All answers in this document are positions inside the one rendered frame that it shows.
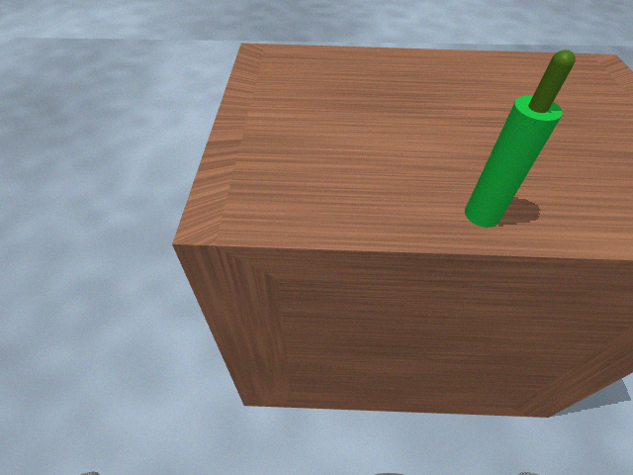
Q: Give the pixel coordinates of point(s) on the bottle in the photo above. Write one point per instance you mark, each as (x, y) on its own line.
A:
(529, 124)

